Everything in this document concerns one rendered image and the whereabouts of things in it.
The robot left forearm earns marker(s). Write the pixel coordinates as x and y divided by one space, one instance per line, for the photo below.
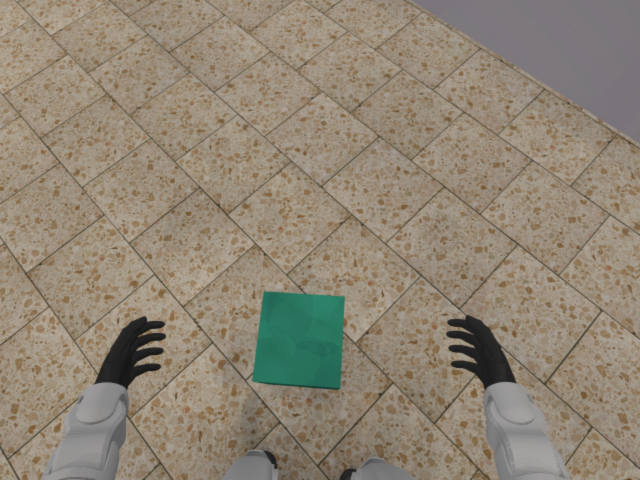
95 430

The left robot foot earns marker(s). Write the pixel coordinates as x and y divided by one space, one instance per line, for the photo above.
271 458

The carton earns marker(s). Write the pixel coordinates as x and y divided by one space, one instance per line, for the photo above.
300 340

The robot right forearm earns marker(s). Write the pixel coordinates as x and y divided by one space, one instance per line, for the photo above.
516 431

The right robot hand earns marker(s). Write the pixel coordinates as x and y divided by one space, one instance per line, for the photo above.
492 365

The left robot shin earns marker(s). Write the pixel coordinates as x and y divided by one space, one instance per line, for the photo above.
257 453

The left robot hand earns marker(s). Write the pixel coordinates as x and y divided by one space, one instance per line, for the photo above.
118 366

